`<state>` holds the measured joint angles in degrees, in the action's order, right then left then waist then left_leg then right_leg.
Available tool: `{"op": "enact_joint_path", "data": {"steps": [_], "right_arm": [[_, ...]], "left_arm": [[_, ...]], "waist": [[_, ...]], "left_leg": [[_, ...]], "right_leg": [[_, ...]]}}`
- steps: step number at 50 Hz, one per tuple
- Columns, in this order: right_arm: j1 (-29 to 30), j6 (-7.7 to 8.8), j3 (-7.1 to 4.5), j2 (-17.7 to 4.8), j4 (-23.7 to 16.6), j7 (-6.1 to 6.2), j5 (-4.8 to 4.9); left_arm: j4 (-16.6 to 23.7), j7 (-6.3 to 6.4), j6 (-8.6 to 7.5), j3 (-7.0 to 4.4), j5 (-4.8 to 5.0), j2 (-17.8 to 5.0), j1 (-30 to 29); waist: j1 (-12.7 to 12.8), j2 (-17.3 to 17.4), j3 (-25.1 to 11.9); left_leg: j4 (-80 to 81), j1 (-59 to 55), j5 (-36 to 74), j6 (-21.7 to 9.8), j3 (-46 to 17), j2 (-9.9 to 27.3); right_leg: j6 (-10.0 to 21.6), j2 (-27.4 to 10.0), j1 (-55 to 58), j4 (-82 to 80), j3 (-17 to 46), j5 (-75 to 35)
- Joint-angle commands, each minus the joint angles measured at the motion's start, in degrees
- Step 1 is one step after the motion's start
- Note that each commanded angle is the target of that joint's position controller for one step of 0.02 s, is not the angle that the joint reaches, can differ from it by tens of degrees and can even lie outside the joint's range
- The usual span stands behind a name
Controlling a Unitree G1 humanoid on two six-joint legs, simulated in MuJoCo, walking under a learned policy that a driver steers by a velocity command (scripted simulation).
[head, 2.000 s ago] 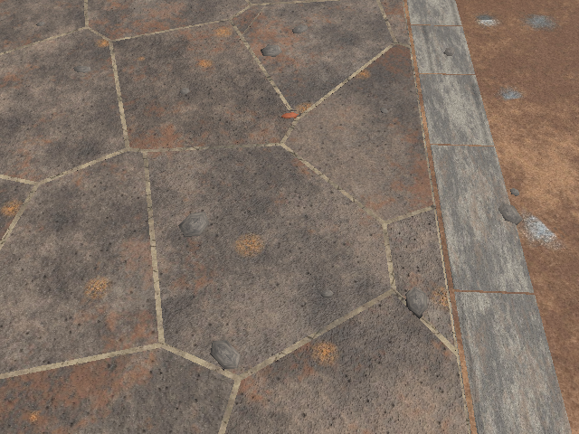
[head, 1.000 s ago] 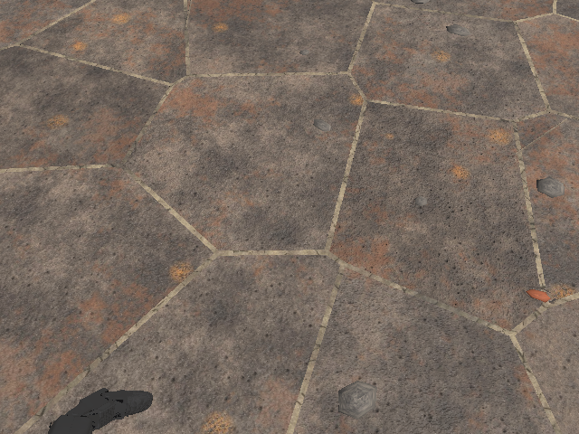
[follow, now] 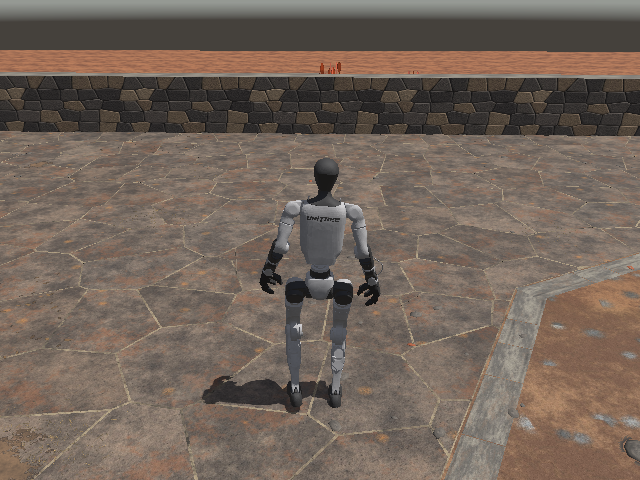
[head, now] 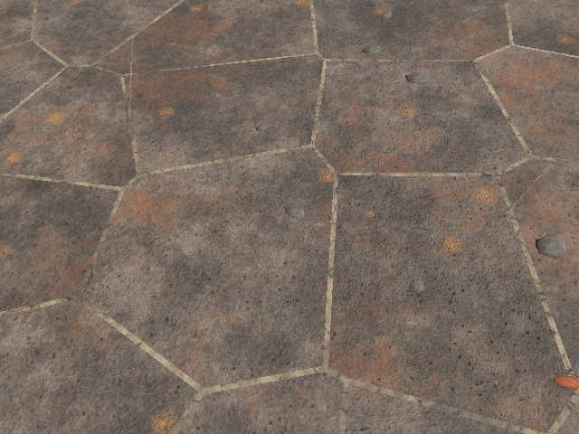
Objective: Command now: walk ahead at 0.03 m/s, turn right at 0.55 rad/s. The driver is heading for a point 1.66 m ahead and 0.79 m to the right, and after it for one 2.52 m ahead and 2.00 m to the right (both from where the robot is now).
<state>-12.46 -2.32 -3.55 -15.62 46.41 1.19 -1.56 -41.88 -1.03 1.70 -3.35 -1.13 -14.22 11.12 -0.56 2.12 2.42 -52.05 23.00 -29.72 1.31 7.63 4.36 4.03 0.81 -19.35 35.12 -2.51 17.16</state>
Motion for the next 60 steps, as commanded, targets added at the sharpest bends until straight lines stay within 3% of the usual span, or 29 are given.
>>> {"op": "enact_joint_path", "data": {"steps": [1, 3, 6, 13, 17, 19, 20, 21, 22, 23, 24, 25, 27, 28, 31, 34, 37, 40, 42, 43, 44, 45, 46, 47, 49, 50, 52, 57, 60], "right_arm": [[1.0, 0.34, -0.73, -4.0, -4.9, 0.19, 0.81], [-0.7, 0.59, -1.34, -5.5, -3.9, -0.20, -0.36], [-0.8, 0.03, -1.06, -4.0, -4.4, -0.44, 0.18], [3.0, 0.00, -0.41, -3.7, -7.1, 0.13, 0.54], [1.0, 0.84, -0.21, -4.1, -7.9, 0.57, 1.34], [-2.8, 1.47, -0.04, -3.7, -7.3, 1.01, 1.48], [-5.1, 1.92, -0.32, -4.8, -6.9, 1.49, 1.14], [-5.0, 2.16, -1.21, -9.7, -7.6, 2.06, 0.19], [0.5, 1.81, -2.22, -14.7, -9.4, 1.74, -0.13], [0.3, 1.72, -1.83, -11.8, -9.7, 1.28, -0.60], [3.3, 1.89, -0.59, -7.6, -10.3, 1.02, -0.06], [6.0, 1.89, -0.09, -6.0, -10.9, 0.83, 0.12], [6.7, 2.06, 0.05, -5.6, -11.6, 1.21, 0.15], [5.1, 2.05, -0.03, -5.7, -11.4, 1.23, 0.11], [-0.4, 2.11, -0.71, -7.0, -9.9, 1.30, 0.25], [-1.2, 2.09, -1.30, -8.2, -9.4, 0.81, 0.04], [-1.9, 2.04, -2.11, -10.2, -9.1, -0.30, -0.62], [-1.1, 1.92, -2.66, -11.7, -8.9, -1.08, -0.56], [0.8, 1.75, -2.39, -10.0, -8.8, -1.04, 0.26], [1.8, 1.72, -1.20, -5.8, -9.7, -1.39, 0.03], [7.3, 1.71, -0.15, -3.0, -14.5, -1.79, -0.99], [10.3, 2.20, -1.02, -7.1, -15.1, -2.20, -1.66], [8.5, 2.84, -1.33, -8.0, -14.0, -3.09, -0.27], [6.0, 3.63, -1.46, -8.6, -12.3, -3.62, 0.09], [2.2, 3.85, -1.48, -8.5, -9.2, -3.92, -1.35], [1.4, 3.61, -1.33, -7.8, -8.6, -4.03, -1.53], [2.4, 3.23, -0.86, -6.5, -8.4, -4.11, -1.29], [11.3, 3.29, 0.16, -4.9, -10.7, -4.47, -0.66], [15.4, 3.73, 0.63, -4.4, -12.3, -4.73, -0.34]], "left_arm": [[2.6, 1.35, 0.32, -3.02, 0.40, -11.0, 3.3], [4.0, 1.44, 0.44, -2.11, 0.79, -8.3, -0.8], [3.8, 1.00, -0.23, -2.61, 0.93, -9.7, 1.7], [4.2, 0.69, 0.41, -3.38, 0.02, -11.4, 3.7], [4.8, 0.05, 0.81, -3.69, -0.16, -11.8, 1.6], [5.2, -0.09, 1.03, -3.69, 0.42, -11.5, -0.9], [5.5, 0.15, 0.96, -3.42, 1.01, -10.5, -1.7], [6.1, 0.37, 0.69, -2.51, 1.27, -6.7, 0.2], [6.6, 0.85, 0.51, -2.64, 0.87, -6.5, 1.4], [5.9, 0.86, 0.62, -3.59, -1.19, -10.8, 0.7], [4.6, 0.38, 0.85, -4.05, -0.86, -11.0, 1.9], [3.4, -0.09, 1.31, -4.04, -0.61, -10.5, 3.9], [2.7, -1.18, 2.00, -3.78, -0.20, -9.7, 5.3], [2.9, -1.41, 2.15, -3.54, 0.05, -9.4, 4.2], [4.6, -1.71, 2.58, -2.81, 0.30, -8.1, -0.1], [5.7, -1.99, 2.91, -2.08, 0.45, -7.0, -1.7], [7.2, -2.85, 2.82, -1.58, 0.35, -7.3, -4.0], [7.5, -3.34, 1.99, -1.39, 0.39, -7.4, -3.6], [3.2, -2.71, 0.66, -1.51, -0.30, -7.3, 6.4], [0.6, -1.98, -0.23, -2.61, -0.96, -11.1, 14.1], [2.3, -1.73, -0.97, -4.10, 0.01, -18.9, 16.9], [2.2, -0.93, -0.97, -3.53, -0.17, -15.9, 15.1], [2.5, -0.37, -1.02, -2.46, 0.14, -13.3, 11.6], [2.8, -0.07, -1.46, -1.89, 0.33, -11.8, 9.0], [3.0, 0.45, -2.82, -1.18, 0.51, -10.2, 6.9], [2.3, 0.32, -3.51, -0.96, 0.70, -9.8, 7.9], [0.5, 0.15, -4.45, -0.93, 1.02, -9.8, 10.7], [-2.8, 0.61, -4.99, -0.70, 0.62, -9.8, 16.0], [-4.6, 1.08, -5.32, -0.62, 0.36, -10.5, 17.5]], "waist": [[1.0, -9.4, -2.4], [-0.4, -9.5, -4.6], [0.1, -6.4, -6.6], [2.5, -9.0, -5.0], [1.7, -9.8, -5.9], [-0.8, -9.4, -5.9], [-2.1, -7.6, -5.8], [-0.6, 2.4, -5.8], [0.9, 13.1, -2.9], [0.6, 7.2, -2.3], [2.6, 3.6, -1.9], [4.0, 2.8, -1.2], [3.6, 6.0, -2.3], [2.4, 5.7, -2.6], [-0.8, 5.7, -3.3], [-1.6, 7.1, -3.9], [-3.1, 9.2, -4.0], [-1.6, 7.7, -1.8], [3.7, 2.2, -2.6], [6.8, -11.2, -3.6], [8.4, -21.2, 0.3], [8.5, -11.6, 4.6], [5.3, -10.3, 5.7], [3.1, -9.3, 6.2], [1.4, -9.0, 3.7], [1.1, -8.0, 2.1], [1.6, -7.0, 1.1], [4.9, -7.6, 3.5], [5.7, -7.6, 4.8]], "left_leg": [[-10.8, 12.5, 2.7, 1.0, -8.8, -1.1], [-11.0, 9.7, 7.2, 0.8, -8.0, -2.4], [-8.5, 9.0, 7.9, 1.2, -8.8, -3.3], [4.5, 5.2, 6.1, 0.7, -9.9, -5.1], [12.6, -2.3, 5.3, -0.8, -9.8, -7.4], [23.8, -10.0, 10.1, -2.0, -9.3, -8.3], [32.0, -15.9, 13.6, -2.8, -11.1, -5.9], [39.2, -20.2, 8.3, -5.6, -22.8, 6.7], [42.4, -16.0, 13.1, -12.2, -36.6, 18.3], [40.1, -10.8, 20.5, -15.5, -33.7, 19.2], [38.7, -8.9, 24.6, -14.7, -27.7, 15.3], [37.6, -8.4, 27.6, -12.8, -21.4, 11.3], [35.8, -12.8, 33.5, -11.6, -14.9, 7.7], [35.1, -14.9, 35.5, -11.8, -13.5, 7.6], [33.4, -22.0, 39.4, -13.2, -13.0, 9.9], [32.1, -22.4, 40.2, -13.2, -11.1, 11.3], [36.3, -18.0, 13.7, -12.2, -10.8, 11.7], [37.3, -12.1, 2.7, -10.6, -10.3, 12.6], [28.0, -1.9, -0.9, -7.2, -4.4, 9.1], [9.5, 8.5, -3.9, -4.1, 3.2, 3.8], [-3.3, 27.2, -9.5, -1.6, 1.0, -5.5], [-7.7, 28.6, -3.2, -2.0, -8.2, -2.1], [-7.5, 26.5, 4.1, -2.0, -8.9, -0.6], [-5.9, 23.8, 9.3, -1.5, -8.7, 0.0], [-5.2, 19.5, 15.5, -0.3, -7.4, -0.1], [-5.4, 18.4, 17.0, 0.1, -6.8, -0.5], [-3.9, 18.6, 19.2, 0.6, -5.8, -0.4], [6.1, 20.0, 24.1, 0.5, -4.3, -0.9], [12.9, 16.9, 25.0, -1.4, -3.7, -1.9]], "right_leg": [[11.0, -15.0, 10.0, -17.8, 20.2, -23.8], [9.0, -11.4, 10.0, -16.7, 16.6, -28.2], [9.2, -11.0, 12.0, -16.2, 17.7, -27.5], [10.3, -10.5, 9.6, -16.6, 25.1, -13.7], [8.7, -9.4, 7.0, -15.0, 29.3, -17.3], [5.7, -7.2, 3.8, -13.3, 30.1, -15.9], [2.7, -4.6, -0.3, -11.3, 28.9, -10.0], [-1.1, 1.0, -6.6, -2.1, 22.3, 3.6], [-3.2, 10.9, -14.7, 10.1, 8.3, 14.6], [-3.7, 5.4, -12.0, 21.6, 9.2, 14.8], [-3.7, 5.0, -10.0, 26.3, 9.6, 11.6], [-4.3, 4.7, -9.4, 30.0, 8.8, 8.3], [-5.8, 4.2, -11.5, 33.1, 6.8, 5.5], [-6.5, 3.9, -12.3, 32.2, 6.0, 5.3], [-7.9, 2.5, -14.4, 26.1, 4.9, 6.6], [-7.5, 1.0, -10.4, 18.1, 3.1, 8.8], [-5.2, 0.4, -4.1, 9.6, -0.4, 10.2], [-2.1, 1.2, 3.5, -0.4, -3.1, 9.0], [0.5, 3.6, 19.0, -11.1, -3.2, 4.3], [3.0, -6.0, 27.3, -19.2, 12.5, 15.4], [10.5, -21.6, 27.8, -27.0, 43.8, 29.4], [13.2, -21.8, 23.1, -27.9, 42.2, 24.9], [12.3, -18.7, 20.4, -27.6, 36.3, 23.1], [10.4, -14.9, 18.9, -28.1, 30.7, 16.7], [8.7, -10.3, 19.5, -27.4, 23.1, 0.0], [8.5, -9.7, 20.1, -26.5, 21.0, -7.7], [8.5, -9.2, 21.1, -25.5, 18.1, -17.0], [8.2, -9.2, 22.0, -25.5, 16.2, -22.8], [7.9, -10.7, 22.3, -25.1, 16.2, -26.8]]}}
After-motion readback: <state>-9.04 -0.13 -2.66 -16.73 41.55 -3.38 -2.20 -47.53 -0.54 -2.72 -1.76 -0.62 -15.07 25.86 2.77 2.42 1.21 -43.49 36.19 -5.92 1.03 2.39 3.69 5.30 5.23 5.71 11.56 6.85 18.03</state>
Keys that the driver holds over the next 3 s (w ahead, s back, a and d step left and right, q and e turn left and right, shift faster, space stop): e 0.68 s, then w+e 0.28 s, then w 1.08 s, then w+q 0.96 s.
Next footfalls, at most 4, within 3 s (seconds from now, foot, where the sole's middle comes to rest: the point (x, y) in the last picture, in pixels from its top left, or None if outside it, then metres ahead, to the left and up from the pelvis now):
0.42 left None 0.06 0.11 -0.76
0.86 right None -0.05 -0.07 -0.76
1.32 left None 0.34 -0.14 -0.76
1.84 right None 0.45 -0.48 -0.76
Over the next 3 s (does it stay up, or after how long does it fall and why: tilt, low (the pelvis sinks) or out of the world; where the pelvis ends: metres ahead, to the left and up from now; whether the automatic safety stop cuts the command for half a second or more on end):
stays up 0.91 -0.66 0.00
